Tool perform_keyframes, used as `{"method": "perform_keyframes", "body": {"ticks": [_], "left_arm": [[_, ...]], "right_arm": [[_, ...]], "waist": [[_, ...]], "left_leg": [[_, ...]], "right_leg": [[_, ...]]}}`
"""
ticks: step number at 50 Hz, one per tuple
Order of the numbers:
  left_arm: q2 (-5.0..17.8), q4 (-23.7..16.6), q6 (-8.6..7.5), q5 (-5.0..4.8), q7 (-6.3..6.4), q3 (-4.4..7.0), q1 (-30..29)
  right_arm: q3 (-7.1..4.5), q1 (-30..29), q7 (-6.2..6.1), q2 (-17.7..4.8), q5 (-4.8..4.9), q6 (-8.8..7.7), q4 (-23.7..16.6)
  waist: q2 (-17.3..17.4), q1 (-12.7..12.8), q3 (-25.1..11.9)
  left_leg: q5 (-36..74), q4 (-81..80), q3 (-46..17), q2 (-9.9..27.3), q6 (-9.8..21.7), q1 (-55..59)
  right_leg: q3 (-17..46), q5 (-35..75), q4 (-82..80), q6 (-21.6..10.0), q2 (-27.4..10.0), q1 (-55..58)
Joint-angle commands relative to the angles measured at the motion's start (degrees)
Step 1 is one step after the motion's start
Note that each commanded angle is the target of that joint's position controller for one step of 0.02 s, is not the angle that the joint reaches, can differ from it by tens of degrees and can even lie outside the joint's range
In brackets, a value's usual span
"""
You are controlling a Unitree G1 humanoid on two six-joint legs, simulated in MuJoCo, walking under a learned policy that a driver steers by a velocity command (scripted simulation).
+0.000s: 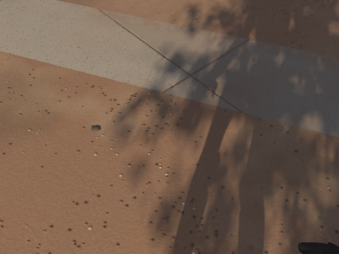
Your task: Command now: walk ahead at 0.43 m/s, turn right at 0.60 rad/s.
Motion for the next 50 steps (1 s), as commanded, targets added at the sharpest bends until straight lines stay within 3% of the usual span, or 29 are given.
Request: {"method": "perform_keyframes", "body": {"ticks": [1, 2, 5, 7, 9, 11, 14, 16, 17, 18, 19, 20, 21, 22, 23, 24, 25, 27, 29, 31, 32, 33, 34, 35, 37, 40, 50], "left_arm": [[8.81, -6.75, -0.63, 0.48, 0.17, 1.92, -4.59], [8.24, -7.05, -0.16, 0.92, 0.19, 2.29, -4.80], [4.25, -8.46, 1.35, 0.59, 0.06, 1.61, -3.57], [2.68, -9.66, 1.56, 0.95, -0.09, 0.92, -4.94], [2.05, -10.00, 1.33, 1.14, -0.79, 0.44, -6.29], [1.97, -10.69, 1.02, 1.33, -1.58, 0.24, -9.45], [3.26, -12.25, 0.86, 1.61, -2.51, 0.57, -13.05], [4.29, -11.94, 0.71, 1.92, -2.71, 1.10, -11.53], [5.91, -10.95, 0.63, 2.23, -2.32, 1.83, -8.94], [10.17, -10.88, 0.72, 2.67, -1.51, 2.91, -6.24], [12.83, -12.15, 1.11, 4.18, -0.56, 2.55, -5.15], [7.02, -12.32, 1.10, 3.84, -0.59, 0.16, -5.65], [5.37, -10.91, 1.17, 2.89, -1.50, -0.08, -6.74], [5.60, -10.53, 1.01, 2.65, -1.96, 0.03, -9.83], [5.77, -10.26, 1.06, 2.64, -1.88, 0.03, -12.81], [6.17, -10.24, 1.23, 2.62, -1.71, 0.06, -15.27], [7.05, -9.97, 1.45, 2.92, -1.62, 0.47, -16.74], [5.88, -9.17, 1.44, 3.38, -1.27, 0.34, -17.14], [4.73, -8.11, 1.40, 3.18, -0.98, 0.00, -17.45], [3.48, -6.92, 1.56, 2.63, -0.87, -0.49, -18.10], [2.10, -5.55, 1.50, 2.56, -0.96, -0.91, -16.00], [1.51, -4.46, 1.52, 3.04, -0.97, -1.08, -14.29], [0.88, -4.48, 1.57, 3.19, -1.02, -0.99, -12.31], [1.74, -4.15, 1.68, 3.37, -0.71, -0.92, -14.84], [2.60, -3.27, 1.80, 2.94, 0.00, -0.31, -15.32], [2.75, -1.18, 1.72, 2.90, 0.13, -0.06, -13.85], [2.89, 5.63, 1.61, 2.08, 0.51, 0.19, -12.14]], "right_arm": [[-1.76, 7.28, -0.71, -6.00, -0.41, 1.21, -1.29], [-1.34, 5.50, -0.84, -4.93, -0.80, 1.27, -1.19], [-1.93, 4.18, -0.88, -6.75, -0.59, 1.00, -0.03], [-2.62, 4.50, -1.23, -8.92, -0.33, 1.33, 0.75], [-2.67, 3.70, -1.60, -9.41, 0.26, 2.23, 1.02], [-2.54, 4.43, -1.69, -9.65, 0.81, 2.89, 1.74], [-2.67, 6.47, -1.51, -11.05, 1.73, 3.63, 3.21], [-2.65, 5.88, -1.55, -11.56, 2.52, 4.05, 3.72], [-2.24, 7.04, -1.47, -10.46, 2.40, 4.04, 4.36], [-1.42, 9.54, -1.30, -8.42, 0.94, 3.69, 4.48], [0.37, 12.95, -0.62, -4.62, -1.51, 3.19, 3.32], [1.15, 14.43, -0.08, -3.70, -1.47, 3.81, 4.38], [0.32, 12.99, 0.16, -7.44, 0.88, 4.75, 4.06], [-0.16, 9.41, -0.42, -8.55, 1.60, 5.61, 4.01], [-0.42, 7.88, -1.17, -8.63, 1.02, 6.45, 4.15], [-0.50, 8.63, -1.77, -8.43, 0.73, 7.49, 4.85], [-0.29, 10.05, -2.09, -7.57, 0.49, 8.01, 5.33], [0.11, 11.28, -2.48, -5.87, 0.29, 8.18, 6.33], [0.31, 10.79, -2.56, -5.19, 0.20, 8.16, 6.54], [0.55, 11.40, -2.20, -4.41, -0.48, 8.08, 7.12], [0.63, 10.93, -1.96, -4.95, -1.49, 8.04, 6.92], [0.40, 9.81, -1.98, -7.55, -1.97, 7.97, 5.95], [-0.18, 6.78, -2.15, -10.09, -1.12, 7.98, 6.12], [0.36, 4.93, -1.97, -7.46, -1.19, 7.58, 5.74], [0.96, 4.15, -1.99, -6.12, -1.53, 6.40, 6.31], [1.18, 7.15, -2.15, -5.89, -0.54, 5.23, 7.86], [1.56, 8.84, -2.35, -5.31, -0.16, 5.93, 10.47]], "waist": [[5.30, -5.94, -2.35], [5.88, -4.17, -0.89], [8.11, -1.98, -1.08], [7.60, -2.08, -2.95], [7.10, -2.39, -4.74], [6.93, -3.57, -5.12], [7.00, -4.37, -4.77], [6.85, -2.48, -4.93], [5.35, -1.31, -6.41], [-0.11, -0.92, -9.90], [-11.53, -2.38, -15.55], [-10.11, -2.65, -22.45], [-8.52, -1.92, -21.14], [-5.42, -2.07, -14.71], [-4.07, -2.69, -10.84], [-5.05, -4.12, -8.89], [-5.60, -5.15, -7.89], [-5.77, -5.07, -8.70], [-6.06, -4.77, -9.16], [-5.67, -5.95, -8.27], [-4.14, -5.65, -6.96], [-0.35, -4.00, -4.14], [7.65, -0.64, -1.28], [8.92, -1.99, 0.39], [8.57, -1.83, 1.03], [5.45, -3.00, -0.11], [1.36, -3.80, -2.39]], "left_leg": [[-0.45, -14.04, -23.80, 20.78, 10.04, 24.36], [10.84, -14.09, -18.04, 18.94, 9.42, 19.59], [29.95, -15.54, -7.43, 17.28, 10.46, 14.22], [34.80, -16.14, -4.31, 17.56, 11.56, 14.80], [34.76, -16.18, -0.11, 16.12, 11.03, 14.76], [32.72, -15.54, 2.38, 15.10, 9.97, 15.31], [29.20, -12.27, 1.57, 16.36, 8.88, 18.77], [27.34, -7.07, 1.37, 16.10, 7.08, 19.10], [26.13, -1.86, 2.34, 13.94, 5.22, 17.61], [16.61, 6.60, 5.09, 10.46, 1.66, 12.66], [-17.11, 23.08, 6.21, 4.31, -2.84, -2.47], [-34.64, 30.40, -3.01, 5.60, -4.41, -2.46], [-32.27, 31.49, -3.75, 6.47, -5.07, -4.41], [-29.97, 30.66, -3.14, 7.35, -5.16, -6.06], [-26.93, 27.50, -3.28, 7.81, -5.48, -5.98], [-24.73, 24.97, -2.48, 7.52, -6.14, -1.96], [-21.86, 21.95, -1.45, 6.55, -6.68, 1.55], [-16.70, 16.43, -0.52, 5.79, -6.45, 6.32], [-11.25, 10.32, -0.34, 5.57, -5.48, 9.58], [-2.63, 0.54, 0.84, 4.59, -3.72, 15.41], [1.25, -3.45, -0.54, 5.54, -2.40, 17.39], [0.68, -6.88, -5.40, 9.95, -0.30, 16.31], [-11.13, -7.94, -5.96, 11.34, 2.11, 7.71], [-21.25, -11.12, -6.41, 10.04, 2.06, 0.92], [-19.37, -12.01, -5.31, 8.73, -0.35, -0.72], [-11.31, -9.20, -3.71, 7.60, -1.07, 4.42], [0.60, -6.93, -1.96, 6.02, -0.37, 9.86]], "right_leg": [[-1.45, 4.30, 13.47, 1.81, -6.96, -27.09], [-1.61, 5.26, 10.80, 2.07, -8.39, -24.39], [-4.88, 6.44, 4.32, 3.47, -9.35, -20.35], [-5.72, 11.55, -2.31, 3.80, -9.21, -19.17], [-7.07, 19.02, -10.26, 3.42, -8.46, -14.93], [-8.51, 24.14, -17.28, 2.78, -7.15, -11.40], [-8.71, 23.35, -24.42, 1.37, -5.99, -9.41], [-9.75, 25.11, -31.63, -0.54, -4.62, -4.44], [-10.16, 30.08, -35.72, -2.07, -3.49, 2.17], [-4.17, 51.85, -35.35, -4.56, -9.46, 11.52], [12.91, 75.51, -31.42, -14.35, -24.34, 26.03], [16.01, 81.11, -30.09, -19.64, -28.54, 26.15], [14.03, 63.63, -34.02, -20.12, -25.85, 22.18], [10.74, 53.08, -36.07, -16.20, -21.71, 17.18], [8.20, 46.75, -37.68, -13.40, -19.55, 12.10], [4.94, 44.10, -38.87, -11.78, -17.42, 6.21], [3.18, 41.45, -39.87, -11.21, -16.18, 1.90], [1.50, 36.84, -40.67, -11.03, -15.19, -0.16], [1.65, 29.99, -40.92, -10.61, -15.23, -0.73], [0.59, 17.44, -40.52, -7.92, -13.40, -3.55], [-0.26, 9.58, -40.46, -4.69, -11.33, -5.27], [-2.01, 3.29, -38.01, -1.69, -8.63, -6.96], [-5.85, 5.82, -37.57, 0.62, -5.09, -3.35], [-6.68, 10.80, -35.13, 1.66, -4.60, 2.67], [-6.23, 15.88, -33.67, 0.84, -5.36, 6.11], [-5.39, 20.52, -34.21, 0.15, -5.97, 5.10], [-5.85, 30.79, -33.31, 0.86, -6.42, 7.47]]}}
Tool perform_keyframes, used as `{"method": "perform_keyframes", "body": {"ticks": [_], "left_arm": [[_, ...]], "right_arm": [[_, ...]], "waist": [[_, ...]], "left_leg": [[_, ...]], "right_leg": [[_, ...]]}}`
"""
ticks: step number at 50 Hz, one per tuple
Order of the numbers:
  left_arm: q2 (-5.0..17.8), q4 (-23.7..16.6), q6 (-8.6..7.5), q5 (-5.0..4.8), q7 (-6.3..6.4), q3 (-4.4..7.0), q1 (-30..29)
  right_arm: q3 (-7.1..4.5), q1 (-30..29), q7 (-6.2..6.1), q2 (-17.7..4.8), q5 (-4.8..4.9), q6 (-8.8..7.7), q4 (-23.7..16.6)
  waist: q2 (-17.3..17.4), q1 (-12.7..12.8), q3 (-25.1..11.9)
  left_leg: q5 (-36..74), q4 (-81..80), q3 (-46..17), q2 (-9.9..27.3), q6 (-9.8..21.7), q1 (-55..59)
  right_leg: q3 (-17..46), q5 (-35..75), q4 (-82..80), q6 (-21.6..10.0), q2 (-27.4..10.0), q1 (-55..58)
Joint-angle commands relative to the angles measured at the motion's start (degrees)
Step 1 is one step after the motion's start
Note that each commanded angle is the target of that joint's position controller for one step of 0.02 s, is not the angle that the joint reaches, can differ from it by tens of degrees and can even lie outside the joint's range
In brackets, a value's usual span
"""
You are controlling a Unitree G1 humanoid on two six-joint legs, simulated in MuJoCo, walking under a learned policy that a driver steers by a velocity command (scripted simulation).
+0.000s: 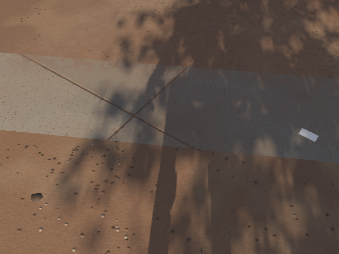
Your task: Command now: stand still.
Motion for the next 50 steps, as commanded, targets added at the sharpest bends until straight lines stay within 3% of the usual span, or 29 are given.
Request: {"method": "perform_keyframes", "body": {"ticks": [1, 17, 19, 20, 22, 23, 25, 27, 28, 29, 30, 31, 32, 33, 34, 35, 37, 40, 43, 47, 50], "left_arm": [[5.89, -1.23, -0.54, -0.17, 0.43, 1.14, -1.33], [6.23, 7.11, 0.30, -0.39, 1.17, 0.66, -2.75], [5.58, 8.43, 0.45, -0.67, 1.15, 0.53, -1.91], [5.59, 8.47, 0.33, -0.90, 1.09, 0.63, -2.29], [5.20, 6.80, -1.08, -1.01, 0.51, 0.55, -5.78], [4.63, 5.90, -2.08, -1.26, 0.01, 0.37, -7.33], [4.46, 5.51, -3.63, -2.05, -0.98, 0.46, -7.62], [4.18, 6.38, -4.77, -2.50, -1.70, 0.56, -5.00], [4.08, 8.60, -5.06, -2.40, -1.83, 0.89, -0.42], [4.94, 11.38, -4.94, -2.02, -1.79, 1.62, 5.23], [6.82, 12.97, -4.86, -1.77, -1.68, 2.46, 11.39], [13.50, 13.99, -4.94, -2.00, -1.38, 3.94, 18.64], [12.14, 14.08, -5.96, -1.01, -2.14, 2.83, 19.77], [9.29, 12.59, -6.92, -0.94, -2.21, 1.66, 14.35], [6.98, 11.18, -7.47, -0.95, -2.37, 0.90, 10.76], [6.35, 10.33, -7.65, -0.94, -2.63, 0.39, 8.60], [4.21, 10.14, -7.19, -0.57, -2.58, -0.59, 8.82], [5.88, 10.68, -6.54, -0.35, -1.45, -0.70, 12.07], [7.37, 10.02, -6.09, -0.16, -0.56, -0.58, 12.43], [7.60, 10.86, -5.86, -0.91, -0.28, -0.27, 16.45], [8.10, 10.97, -5.29, -1.33, -0.16, 0.32, 16.34]], "right_arm": [[-1.39, 1.02, -0.13, -7.12, 0.14, -0.30, -1.41], [-1.12, 2.85, -0.38, -6.59, 0.12, 0.01, 1.94], [-1.45, 4.69, -0.64, -7.22, 0.54, 0.30, 2.93], [-1.99, 4.63, -0.86, -8.77, 0.89, 0.48, 2.66], [-3.19, 6.77, -1.20, -12.10, 1.51, 0.14, 2.40], [-3.77, 7.51, -1.36, -13.19, 1.82, -0.44, 2.58], [-3.81, 7.27, -1.26, -11.67, 1.52, -1.71, 2.15], [-3.95, 4.75, -0.85, -11.03, 2.30, -2.05, 1.10], [-4.00, 2.78, -0.60, -11.07, 2.69, -1.90, 0.47], [-3.90, 2.76, -0.38, -10.69, 2.48, -1.88, 0.10], [-3.25, 1.66, -0.20, -8.78, 2.08, -2.22, -0.56], [-2.06, 1.43, -0.11, -4.38, 1.18, -2.88, -2.95], [-2.43, -0.20, -0.34, -5.15, 2.32, -3.76, -4.35], [-2.87, -0.54, 0.00, -6.68, 3.87, -4.56, -4.66], [-2.95, -0.26, 0.45, -6.99, 4.05, -5.16, -4.25], [-3.33, -0.27, 0.56, -7.26, 3.35, -5.54, -3.92], [-4.02, -0.53, 1.13, -7.47, 2.22, -5.31, -3.77], [-3.70, -3.83, 1.71, -4.97, 1.75, -4.25, -5.11], [-2.80, -11.45, 1.87, -3.11, 1.76, -4.01, -8.07], [-2.29, -18.03, 2.77, -3.20, 2.20, -4.12, -10.47], [-2.60, -19.09, 3.68, -4.57, 2.33, -4.59, -11.80]], "waist": [[-0.45, -0.50, -3.14], [0.30, -0.02, -1.32], [1.85, -0.18, -1.37], [4.14, -0.43, 0.69], [9.57, -1.96, 5.89], [10.64, -2.35, 8.36], [9.45, -1.69, 9.86], [7.65, 0.60, 8.30], [6.75, 2.96, 6.27], [5.48, 4.74, 3.55], [0.51, 7.30, 0.97], [-16.71, 8.40, -2.86], [-16.02, 8.33, -3.99], [-9.59, 5.52, 0.82], [-6.96, 4.06, 2.52], [-4.99, 2.96, 3.60], [-5.12, 2.07, 3.27], [-4.15, 2.37, 3.34], [-3.67, 3.67, 5.13], [-4.26, 5.10, 7.16], [-4.45, 3.33, 6.56]], "left_leg": [[11.26, -6.32, -2.27, 2.42, 1.32, -3.96], [11.69, -8.13, -1.52, 1.42, 1.26, -3.19], [-3.68, -9.97, -2.26, 1.25, 2.67, -3.43], [-14.51, -11.86, -5.17, 2.79, 4.59, -4.35], [-29.20, -19.07, -17.83, 12.10, 9.97, -3.79], [-29.54, -21.51, -23.62, 16.80, 12.66, -4.53], [-22.08, -21.35, -24.79, 19.08, 13.73, -0.73], [-15.06, -18.42, -17.93, 15.66, 10.91, -1.13], [-11.45, -15.72, -13.04, 12.38, 9.27, -5.81], [-6.61, -11.25, -9.58, 9.25, 8.19, -10.06], [1.30, -0.06, -4.44, 5.56, 5.87, -14.59], [-4.04, 21.31, 3.66, -1.71, 1.09, -25.74], [-14.53, 34.88, -3.39, -3.71, 1.17, -32.16], [-11.34, 40.99, -6.75, 0.05, 2.88, -37.30], [-5.30, 41.47, -6.55, 2.55, 4.30, -38.36], [-0.19, 39.08, -5.68, 4.33, 4.83, -38.23], [5.74, 33.53, -4.30, 6.15, 4.33, -33.78], [9.77, 26.68, -1.61, 5.90, 1.72, -33.48], [16.17, 14.07, 0.18, 4.50, 0.48, -31.00], [21.27, 4.81, 1.76, 2.48, 1.56, -27.12], [19.16, 1.15, 0.89, 1.95, 4.03, -26.18]], "right_leg": [[2.25, 15.04, -2.00, -1.95, -2.14, 7.21], [1.44, 13.02, -3.46, -1.40, -2.04, 7.94], [-1.56, -1.71, -1.27, -1.45, 0.63, 6.44], [-3.55, -10.90, 1.71, -1.53, 2.38, 2.63], [-5.41, -13.72, 10.84, -2.00, 2.45, -7.97], [-3.60, -12.06, 15.19, -2.80, -0.08, -10.98], [-1.40, -15.57, 17.76, -4.30, -3.29, -16.60], [-2.77, -13.53, 7.44, -5.39, -3.33, -9.88], [-5.75, -5.76, 0.56, -5.11, -0.93, 0.90], [-7.16, -1.04, -0.92, -4.12, 1.87, 10.85], [-0.69, -2.42, -3.79, -5.17, -1.55, 18.56], [22.67, -10.08, -13.27, -12.13, -15.21, 26.92], [39.46, -16.77, -19.35, -18.05, -21.95, 26.48], [35.58, -18.40, -18.91, -17.36, -21.95, 24.23], [28.79, -16.74, -18.96, -15.09, -19.25, 22.32], [23.33, -11.44, -19.56, -13.24, -17.36, 20.60], [14.29, 0.90, -20.35, -10.74, -13.76, 17.84], [8.39, 12.89, -21.52, -11.59, -12.47, 16.83], [4.33, 14.86, -23.27, -11.33, -11.11, 13.15], [1.85, 14.83, -24.59, -11.24, -12.12, 13.75], [0.80, 21.81, -21.06, -10.15, -14.49, 19.98]]}}
Over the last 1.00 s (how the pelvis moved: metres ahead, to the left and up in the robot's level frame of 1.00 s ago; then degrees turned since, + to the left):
0.21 -0.01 0.01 -10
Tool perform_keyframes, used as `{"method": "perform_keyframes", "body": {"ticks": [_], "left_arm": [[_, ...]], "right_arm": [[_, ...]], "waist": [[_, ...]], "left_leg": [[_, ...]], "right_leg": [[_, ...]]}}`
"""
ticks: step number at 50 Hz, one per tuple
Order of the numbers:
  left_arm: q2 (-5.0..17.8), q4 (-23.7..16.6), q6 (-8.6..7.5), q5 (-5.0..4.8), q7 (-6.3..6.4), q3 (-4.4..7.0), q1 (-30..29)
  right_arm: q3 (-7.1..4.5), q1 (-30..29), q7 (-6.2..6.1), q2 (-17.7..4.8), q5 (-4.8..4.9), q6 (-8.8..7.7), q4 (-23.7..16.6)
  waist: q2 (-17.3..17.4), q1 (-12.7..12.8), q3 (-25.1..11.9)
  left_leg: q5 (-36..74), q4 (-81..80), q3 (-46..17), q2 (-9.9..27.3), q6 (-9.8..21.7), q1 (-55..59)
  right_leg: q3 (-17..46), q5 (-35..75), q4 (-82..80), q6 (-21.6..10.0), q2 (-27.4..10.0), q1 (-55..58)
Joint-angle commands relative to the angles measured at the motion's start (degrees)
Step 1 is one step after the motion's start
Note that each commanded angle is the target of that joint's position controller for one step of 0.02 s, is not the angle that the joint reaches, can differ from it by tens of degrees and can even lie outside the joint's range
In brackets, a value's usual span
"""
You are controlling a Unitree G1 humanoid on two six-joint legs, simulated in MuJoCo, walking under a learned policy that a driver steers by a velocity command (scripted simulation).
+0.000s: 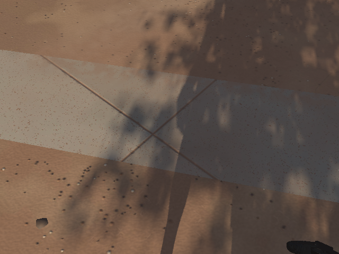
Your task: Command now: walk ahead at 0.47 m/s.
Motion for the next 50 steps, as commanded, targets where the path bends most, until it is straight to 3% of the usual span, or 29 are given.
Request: {"method": "perform_keyframes", "body": {"ticks": [1, 2, 3, 4, 5, 6, 7, 8, 9, 11, 13, 14, 16, 18, 22, 26, 29, 30, 31, 32, 33, 34, 35, 36, 37, 39, 42, 46, 50], "left_arm": [[10.82, -1.60, 0.26, -0.24, 0.42, 2.31, 0.43], [11.73, -1.96, 0.59, -0.05, 0.45, 2.68, -0.40], [11.83, -2.31, 1.17, 0.26, 0.46, 2.77, -1.48], [10.91, -2.94, 1.49, 0.62, 0.43, 2.36, -1.97], [5.29, -4.18, 1.04, 1.11, -0.16, 0.77, 3.22], [1.32, -3.39, -0.61, 0.18, -0.77, -0.54, 5.31], [7.15, -5.10, -2.15, -1.54, -1.18, 1.08, -0.63], [9.30, -7.14, -2.90, -2.69, -1.12, 1.56, -6.10], [9.01, -7.64, -3.03, -2.20, -0.61, 1.71, -8.41], [7.38, -7.11, -1.53, -0.85, 0.04, 2.28, -6.40], [5.37, -7.24, -0.21, -0.71, 0.25, 2.18, -5.82], [5.58, -8.10, 0.16, -0.52, 0.36, 2.26, -7.64], [6.54, -10.26, 0.33, 0.10, 0.46, 2.52, -13.01], [6.47, -11.72, 0.03, 0.46, 0.12, 2.55, -17.13], [5.04, -14.00, -0.65, -0.05, -0.87, 1.74, -25.61], [5.57, -16.52, -1.02, -0.59, -2.17, 1.28, -31.22], [7.94, -17.03, -1.52, -0.78, -2.97, 1.95, -29.14], [9.51, -15.97, -1.65, -0.72, -2.97, 2.77, -24.69], [12.11, -12.93, -1.65, -0.62, -2.69, 4.27, -15.15], [16.50, -10.45, -1.55, 0.18, -2.17, 5.60, -3.91], [20.57, -8.98, -1.15, 0.26, -2.30, 6.50, 0.39], [14.43, -9.38, -1.20, 0.05, -2.23, 4.78, -0.28], [11.68, -10.51, -1.51, 0.08, -1.91, 3.94, -5.67], [9.91, -11.65, -1.77, 0.46, -1.81, 3.32, -10.50], [7.84, -11.83, -2.04, 0.78, -1.94, 2.78, -13.45], [6.06, -11.10, -2.43, 1.59, -2.08, 2.31, -14.81], [8.32, -9.94, -2.75, 1.68, -1.40, 2.95, -13.51], [9.46, -9.75, -2.42, 1.75, -0.15, 3.24, -12.62], [10.63, -9.09, -1.74, 1.04, 0.64, 3.47, -9.02]], "right_arm": [[-1.25, -4.62, 0.78, -5.27, 0.10, -1.21, -4.89], [-2.02, -1.05, 0.69, -6.77, 0.02, -1.21, -4.16], [-3.23, 6.73, 0.41, -8.66, 0.05, -1.06, -2.02], [-4.51, 16.88, -0.13, -10.89, 0.15, -0.70, 1.01], [-5.68, 25.34, -0.60, -15.73, -1.33, -0.52, 2.84], [-4.97, 26.97, -0.33, -14.26, -1.13, -0.31, 3.81], [-3.67, 22.23, -0.13, -10.58, -0.71, -0.72, 3.47], [-2.99, 16.89, -0.23, -8.38, -0.94, -1.11, 2.36], [-2.42, 12.53, 0.07, -6.80, -1.48, -1.72, 1.91], [-1.65, 9.55, 0.52, -4.12, -2.36, -2.44, 2.13], [-1.60, 11.14, 0.38, -4.52, -1.99, -2.52, 3.33], [-1.79, 12.34, -0.02, -5.61, -1.93, -2.58, 3.81], [-2.18, 14.94, -1.03, -7.49, -2.00, -2.47, 4.57], [-2.23, 17.19, -1.81, -7.88, -1.84, -2.11, 5.09], [-2.30, 21.74, -2.46, -8.62, -1.10, -1.67, 6.33], [-2.63, 25.88, -2.57, -8.92, -0.73, -0.52, 8.35], [-3.25, 25.11, -2.83, -10.10, -0.65, 0.50, 8.44], [-3.34, 23.74, -2.86, -10.48, -0.66, 0.81, 8.03], [-2.86, 23.06, -2.86, -9.22, -0.85, 1.14, 7.59], [-1.82, 23.66, -2.90, -7.24, -1.79, 1.13, 6.10], [0.56, 30.96, -2.05, 1.20, -1.74, -0.24, 5.79], [-0.63, 27.42, -1.98, -4.50, 0.04, -1.63, 6.46], [-1.75, 21.72, -2.00, -8.25, 1.62, -2.46, 4.66], [-1.87, 18.94, -2.45, -8.38, 1.60, -2.57, 4.13], [-2.33, 17.55, -2.88, -7.84, 0.78, -2.12, 4.15], [-2.59, 20.17, -2.84, -5.32, 0.50, -0.33, 4.82], [-2.63, 18.72, -2.78, -3.47, 0.36, 1.33, 3.76], [-2.76, 13.07, -2.05, -3.36, -0.29, 1.25, 1.34], [-1.80, 4.47, -0.63, -1.87, -0.68, 1.04, -2.10]], "waist": [[-6.79, -4.04, 4.78], [-8.14, -6.29, 1.53], [-8.75, -10.54, -3.38], [-8.19, -15.02, -9.18], [2.55, -13.82, -18.40], [12.64, -12.29, -26.05], [8.60, -12.35, -17.81], [5.41, -10.83, -9.89], [0.04, -8.53, -5.07], [1.23, -4.62, -3.22], [1.59, -3.52, -1.76], [1.43, -3.54, -0.52], [0.38, -4.51, 1.32], [0.20, -5.57, 1.75], [0.41, -8.42, 2.45], [0.63, -9.85, 3.73], [2.39, -7.24, 1.74], [3.33, -4.46, -1.15], [2.76, -0.10, -6.79], [-2.35, 3.28, -15.69], [-17.95, -0.54, -23.06], [-13.02, 1.76, -22.45], [-10.92, 1.21, -13.65], [-6.54, -0.73, -9.57], [-5.11, -2.25, -5.84], [-7.06, -5.16, -3.93], [-5.67, -6.13, -0.95], [-4.79, -5.33, 0.87], [-3.53, -2.31, 3.31]], "left_leg": [[-1.72, -2.73, 0.55, -1.74, 2.49, 3.09], [-3.51, -1.98, 1.66, -3.51, 3.46, 8.57], [-4.48, -1.74, 3.02, -5.54, 4.84, 18.23], [-4.35, -1.15, 1.47, -4.37, 6.63, 33.02], [-12.12, -1.56, -19.59, 9.92, 13.50, 55.93], [-23.96, -14.81, -45.64, 19.14, 19.25, 62.32], [-27.94, -18.23, -42.94, 16.87, 16.09, 55.54], [-24.15, -19.21, -33.64, 15.26, 13.94, 46.11], [-16.83, -21.02, -26.15, 13.14, 12.78, 36.13], [-10.00, -23.54, -17.73, 9.48, 11.22, 26.19], [-8.55, -26.01, -14.26, 8.65, 11.96, 22.36], [-7.97, -27.18, -13.17, 8.64, 12.38, 21.64], [-6.85, -28.52, -11.96, 8.77, 12.67, 22.88], [-4.59, -28.57, -9.65, 7.82, 11.63, 24.89], [-2.85, -28.22, -5.05, 5.93, 9.55, 26.80], [-0.81, -24.80, -5.28, 9.15, 9.20, 35.77], [9.52, -19.34, -5.83, 11.38, 7.76, 40.97], [19.53, -14.01, -4.73, 10.51, 6.89, 41.06], [25.14, -3.24, -2.41, 7.48, 5.37, 38.24], [12.45, 14.36, 0.17, 4.08, 3.30, 26.47], [-26.06, 35.12, -0.48, -7.34, -0.79, 1.88], [-33.64, 42.74, -9.48, -5.90, 0.32, -4.75], [-29.16, 43.88, -9.40, -2.88, 1.50, -8.58], [-23.55, 41.39, -7.98, 0.45, 1.61, -6.35], [-20.11, 37.67, -7.72, 2.15, 1.36, -4.03], [-16.55, 34.19, -8.31, 4.04, 1.30, 1.85], [-12.40, 30.47, -8.56, 4.48, 0.49, -0.77], [-0.61, 18.50, -7.96, 3.63, -0.38, -4.21], [4.73, 7.90, -2.63, 2.69, 0.18, -3.50]], "right_leg": [[4.48, 36.24, 2.49, -7.25, -16.69, -3.19], [4.00, 47.01, 7.08, -6.64, -16.80, -2.05], [2.51, 55.69, 16.32, -5.57, -15.42, -2.90], [1.20, 53.23, 29.06, -3.84, -12.91, -10.17], [-0.19, 30.52, 50.98, -1.23, -6.14, -31.27], [5.93, -11.23, 67.26, 0.26, 2.46, -42.50], [10.97, -10.97, 72.92, -1.37, -1.13, -48.70], [8.85, -6.57, 72.62, -2.44, -4.10, -50.32], [7.71, -1.44, 68.54, -2.62, -7.09, -47.92], [8.03, 2.80, 62.64, -2.68, -10.26, -40.68], [7.26, 3.07, 58.59, -2.07, -11.03, -39.77], [6.91, 4.69, 56.09, -1.44, -11.44, -41.54], [6.66, 10.49, 49.39, 0.05, -11.92, -46.82], [6.08, 17.63, 41.73, 0.90, -11.39, -48.97], [2.86, 26.65, 28.24, 1.30, -8.17, -45.24], [3.11, 23.25, 22.50, 0.23, -7.03, -47.35], [2.37, 16.28, 20.16, -2.05, -5.37, -42.91], [0.71, 14.89, 19.44, -3.18, -3.49, -36.12], [-0.32, 15.60, 18.94, -4.95, -2.08, -23.45], [10.45, 15.96, 21.15, -8.83, -11.58, -5.11], [38.53, 4.84, 14.86, -18.63, -25.14, 15.11], [43.28, -1.14, 9.71, -17.14, -24.59, 14.25], [33.25, 2.20, 9.03, -13.82, -22.84, 6.78], [25.60, 8.03, 7.63, -11.97, -20.86, -1.60], [20.10, 11.78, 5.54, -10.74, -18.80, -8.67], [13.39, 14.00, 2.07, -9.30, -16.48, -15.62], [7.14, 18.74, -1.00, -9.88, -16.46, -18.54], [-0.37, 22.45, -2.13, -8.50, -15.06, -16.83], [-5.54, 23.69, -2.38, -7.36, -15.34, -13.35]]}}
Over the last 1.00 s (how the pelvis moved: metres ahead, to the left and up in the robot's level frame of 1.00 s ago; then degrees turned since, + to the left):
0.22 -0.02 0.00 0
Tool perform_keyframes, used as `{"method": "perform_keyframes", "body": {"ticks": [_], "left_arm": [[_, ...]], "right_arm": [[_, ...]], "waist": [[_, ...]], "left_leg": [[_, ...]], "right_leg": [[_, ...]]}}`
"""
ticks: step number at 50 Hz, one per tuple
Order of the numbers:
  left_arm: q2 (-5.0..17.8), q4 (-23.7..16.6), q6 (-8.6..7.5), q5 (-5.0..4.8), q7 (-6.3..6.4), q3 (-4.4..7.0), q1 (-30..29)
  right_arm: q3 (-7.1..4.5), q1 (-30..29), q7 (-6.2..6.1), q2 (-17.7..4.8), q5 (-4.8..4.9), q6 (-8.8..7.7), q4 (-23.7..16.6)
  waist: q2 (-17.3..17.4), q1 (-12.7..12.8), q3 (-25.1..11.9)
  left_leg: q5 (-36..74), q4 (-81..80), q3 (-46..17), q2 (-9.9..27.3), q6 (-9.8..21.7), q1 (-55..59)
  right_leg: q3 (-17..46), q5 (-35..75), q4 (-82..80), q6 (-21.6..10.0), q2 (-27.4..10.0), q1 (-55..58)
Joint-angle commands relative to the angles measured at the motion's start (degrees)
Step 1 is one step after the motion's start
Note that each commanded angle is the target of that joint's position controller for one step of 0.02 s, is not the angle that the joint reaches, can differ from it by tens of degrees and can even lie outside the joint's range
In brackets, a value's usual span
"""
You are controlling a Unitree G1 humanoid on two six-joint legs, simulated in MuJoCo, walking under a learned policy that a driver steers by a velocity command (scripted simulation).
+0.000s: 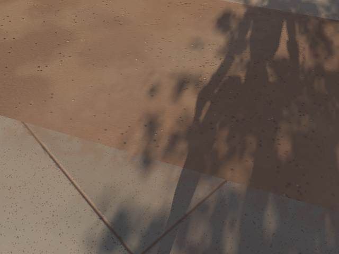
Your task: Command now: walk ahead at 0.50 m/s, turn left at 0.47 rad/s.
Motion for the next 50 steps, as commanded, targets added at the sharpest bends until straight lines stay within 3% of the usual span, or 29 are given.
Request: {"method": "perform_keyframes", "body": {"ticks": [1, 4, 6, 8, 9, 10, 11, 12, 13, 14, 16, 18, 20, 23, 26, 29, 31, 32, 33, 34, 35, 37, 39, 41, 45, 46, 47, 48, 50], "left_arm": [[9.12, -2.78, -0.10, -0.60, 0.77, 1.74, -0.05], [10.09, -2.37, 1.40, -1.23, 0.85, 2.20, 1.75], [11.73, -3.34, 2.23, -1.52, 1.19, 2.70, 0.08], [13.22, -4.37, 3.18, -1.64, 1.62, 3.08, -1.70], [12.96, -5.06, 3.19, -1.71, 1.69, 2.84, -2.54], [8.19, -7.07, 2.38, -0.04, 1.35, 1.51, -0.54], [3.67, -9.66, -0.23, -0.65, 0.26, -0.25, 1.52], [8.44, -11.19, -2.37, -2.90, -0.67, 0.88, -5.81], [8.83, -12.09, -3.37, -3.79, -0.98, 0.90, -8.40], [8.43, -11.32, -3.56, -2.67, -0.51, 1.04, -8.34], [9.91, -10.98, -1.90, -0.95, 0.12, 2.18, -6.87], [8.24, -11.91, -0.37, -0.20, 0.51, 2.12, -6.33], [6.74, -13.39, 0.42, 0.20, 0.91, 1.69, -8.96], [5.11, -14.38, 0.59, -0.17, 0.27, 0.75, -12.79], [5.83, -15.86, 0.45, -0.59, -0.84, 0.55, -16.84], [8.50, -15.98, -0.14, 0.11, -1.36, 1.24, -16.04], [9.31, -14.74, -1.09, 1.01, -1.31, 1.53, -11.60], [11.63, -14.80, -1.41, 2.12, -0.98, 1.75, -9.22], [12.94, -14.69, -0.74, 2.93, -0.73, 1.78, -7.70], [7.59, -13.83, 0.26, 1.44, -0.95, 0.66, -5.44], [6.24, -14.00, 0.93, -0.04, -1.28, -0.06, -6.87], [6.28, -14.60, 2.48, -0.15, -1.43, -0.44, -12.00], [7.26, -14.88, 3.62, 0.60, -1.33, -0.19, -16.39], [7.34, -14.21, 4.25, 0.64, -0.98, 0.06, -16.12], [6.16, -12.28, 4.56, -0.69, -0.36, -0.46, -13.22], [5.27, -11.81, 4.36, -0.39, -0.51, -0.82, -12.28], [5.85, -12.01, 4.22, 0.05, -0.72, -0.50, -11.38], [5.51, -11.98, 4.11, 0.38, -0.71, -0.57, -12.98], [4.53, -11.11, 4.12, 0.00, -0.38, -0.68, -12.55]], "right_arm": [[0.52, -7.14, 1.18, -0.84, -0.21, -0.56, -5.61], [0.59, -10.18, 2.39, -1.13, 0.01, -0.45, -8.44], [-0.20, -8.46, 3.05, -2.86, 0.12, -0.29, -9.47], [-2.29, 1.52, 3.07, -6.67, 0.46, -0.03, -8.03], [-4.31, 10.90, 2.23, -10.32, 0.54, 0.15, -5.76], [-5.80, 16.02, 0.82, -15.95, 0.39, 0.68, -4.49], [-5.37, 14.25, 1.10, -17.73, -0.04, -0.11, -6.31], [-3.94, 14.89, 1.24, -12.84, -0.57, -0.59, -6.30], [-3.28, 12.27, 1.11, -10.05, -0.45, -1.18, -6.40], [-2.79, 7.79, 1.17, -8.44, -0.22, -1.57, -7.33], [-1.95, 2.46, 0.78, -6.49, -1.02, -1.68, -9.46], [-2.35, 2.84, 0.09, -8.31, -1.01, -1.61, -9.58], [-2.96, 4.13, -0.86, -10.32, -0.91, -1.13, -9.58], [-2.68, 5.47, -1.98, -9.32, -0.22, 0.45, -9.48], [-2.13, 7.85, -2.49, -8.38, -0.54, 1.23, -8.52], [-1.58, 7.45, -2.70, -7.49, -1.11, 1.30, -8.21], [-0.95, 6.10, -2.75, -6.29, -1.10, 1.17, -8.31], [-0.33, 6.88, -2.66, -4.65, -2.00, 0.79, -9.18], [0.11, 15.82, -2.60, -3.33, -1.47, 0.49, -8.03], [0.01, 15.75, -2.28, -6.10, -1.32, 0.95, -7.60], [-0.90, 13.23, -2.15, -9.32, -0.64, 2.01, -7.74], [-1.07, 8.67, -2.80, -8.25, -0.69, 4.74, -7.76], [-0.63, 9.06, -3.05, -5.86, -0.84, 6.06, -6.95], [0.06, 9.41, -3.03, -3.61, -1.22, 5.46, -5.62], [-0.12, 10.00, -2.54, -3.91, -2.05, 4.60, -3.56], [-0.24, 8.49, -2.62, -5.67, -2.84, 4.50, -4.46], [-0.86, 6.95, -2.83, -8.71, -2.50, 4.47, -4.54], [-0.48, 6.56, -2.66, -6.63, -2.26, 3.99, -3.92], [0.20, 5.14, -2.54, -4.64, -2.51, 2.61, -3.39]], "waist": [[-3.46, 0.72, 5.07], [-3.94, 0.83, 5.58], [-6.13, -1.58, 2.99], [-7.76, -7.76, -3.18], [-5.79, -12.64, -7.95], [5.86, -11.20, -12.72], [11.77, -6.88, -20.41], [5.13, -10.12, -17.85], [3.01, -9.03, -10.85], [-2.54, -5.96, -6.62], [-1.97, -2.18, -3.32], [-1.99, -0.89, -2.95], [-0.76, -1.25, -2.92], [2.46, -3.50, -5.11], [3.73, -5.94, -5.72], [4.21, -5.10, -5.24], [3.11, -2.10, -6.07], [-1.01, -2.08, -10.39], [-11.89, -4.92, -16.81], [-15.79, -3.05, -20.92], [-10.43, -2.72, -17.07], [-6.61, -3.45, -8.52], [-9.69, -5.28, -4.16], [-11.49, -4.66, -4.66], [-9.05, -5.28, -6.17], [-6.49, -4.51, -4.78], [-1.20, -1.80, -2.06], [1.11, -2.25, -0.74], [2.87, -1.62, 0.17]], "left_leg": [[2.98, -5.80, 3.24, -0.33, 0.61, -0.18], [-3.12, -8.61, 5.73, -1.64, 2.23, -1.91], [-8.66, -8.94, 9.02, -4.83, 4.18, 3.96], [-12.16, -9.72, 11.33, -9.34, 6.99, 18.01], [-8.90, -13.96, 8.71, -10.28, 9.38, 33.23], [-9.94, -15.16, -12.43, 2.07, 14.46, 50.75], [-17.03, -25.59, -44.74, 13.03, 24.92, 63.16], [-16.83, -28.84, -40.66, 11.66, 21.43, 62.65], [-13.09, -28.57, -31.08, 9.55, 18.95, 55.55], [-7.79, -28.85, -24.37, 6.76, 16.81, 46.29], [10.25, -29.56, -16.81, 4.04, 15.34, 33.92], [23.53, -28.94, -12.38, 2.65, 15.29, 28.54], [29.12, -27.91, -8.60, 0.07, 13.94, 25.77], [25.48, -26.08, -4.59, -3.14, 9.99, 25.25], [17.58, -24.59, -7.13, -1.73, 8.36, 28.01], [15.70, -19.74, -11.73, 1.16, 8.10, 33.15], [15.30, -12.85, -11.59, -1.43, 5.75, 33.77], [7.73, -5.42, -9.76, -5.41, 3.46, 30.11], [-17.98, 7.65, -7.08, -11.11, -0.44, 19.47], [-42.22, 14.79, -6.41, -11.36, -2.81, 15.32], [-42.67, 18.51, -7.28, -9.27, -3.84, 12.92], [-37.35, 18.29, -4.56, -6.56, -5.42, 11.36], [-32.68, 8.15, -1.82, -5.17, -5.70, 17.99], [-28.61, -0.92, 0.85, -5.80, -5.34, 23.90], [-13.19, -17.74, 2.54, -6.33, -2.26, 33.26], [-12.24, -19.39, -1.48, -2.75, -0.59, 33.61], [-20.28, -19.94, -3.84, -1.08, 1.69, 27.67], [-28.63, -21.97, -3.84, -1.75, 2.18, 21.27], [-27.91, -23.96, -3.48, -2.28, 0.24, 18.04]], "right_leg": [[2.63, 19.35, -4.96, -6.23, -16.95, -1.88], [0.94, 27.48, -0.34, -5.59, -19.25, 5.31], [-0.78, 45.46, 6.05, -4.36, -19.64, 7.10], [-1.99, 58.64, 21.19, -2.74, -18.62, 5.37], [-2.78, 51.37, 34.93, -0.51, -16.15, -2.51], [-2.57, 15.31, 54.81, 2.33, -10.40, -21.96], [10.22, -21.09, 69.94, 4.00, 1.03, -39.56], [17.53, -18.20, 71.49, 2.40, -2.38, -46.42], [16.77, -13.04, 67.89, 0.98, -5.02, -48.16], [16.53, -8.97, 62.23, 0.96, -7.61, -44.77], [16.17, -6.69, 56.50, 2.61, -9.48, -36.44], [14.77, -6.01, 51.44, 4.81, -8.76, -33.56], [13.22, -0.67, 43.46, 6.13, -6.49, -32.91], [11.98, 12.70, 29.52, 6.06, -3.86, -28.46], [12.68, 19.27, 22.35, 5.45, -2.77, -26.45], [14.25, 15.15, 18.39, 3.10, -3.20, -26.39], [13.71, 24.18, 11.15, 0.26, -3.77, -19.12], [19.25, 45.09, 13.38, -2.41, -10.08, -9.20], [30.56, 61.94, 17.23, -13.15, -21.31, 5.34], [38.90, 55.96, 14.38, -17.76, -26.18, 6.77], [39.08, 39.45, 12.48, -16.37, -24.75, 2.63], [34.22, 15.12, 7.67, -11.97, -20.10, -8.20], [27.90, 2.72, 3.46, -8.50, -14.92, -18.57], [23.31, 2.45, 3.22, -7.77, -12.11, -20.46], [21.35, -8.74, 5.13, -4.55, -10.75, -21.22], [20.34, -12.95, 6.45, -1.75, -9.58, -23.22], [16.60, -13.28, 7.86, 0.48, -6.06, -22.51], [14.21, -8.73, 10.33, 1.89, -4.49, -17.46], [13.82, -1.70, 13.72, 1.40, -4.54, -12.98]]}}
Over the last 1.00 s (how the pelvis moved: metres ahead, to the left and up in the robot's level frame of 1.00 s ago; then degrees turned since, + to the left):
0.58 -0.02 0.01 8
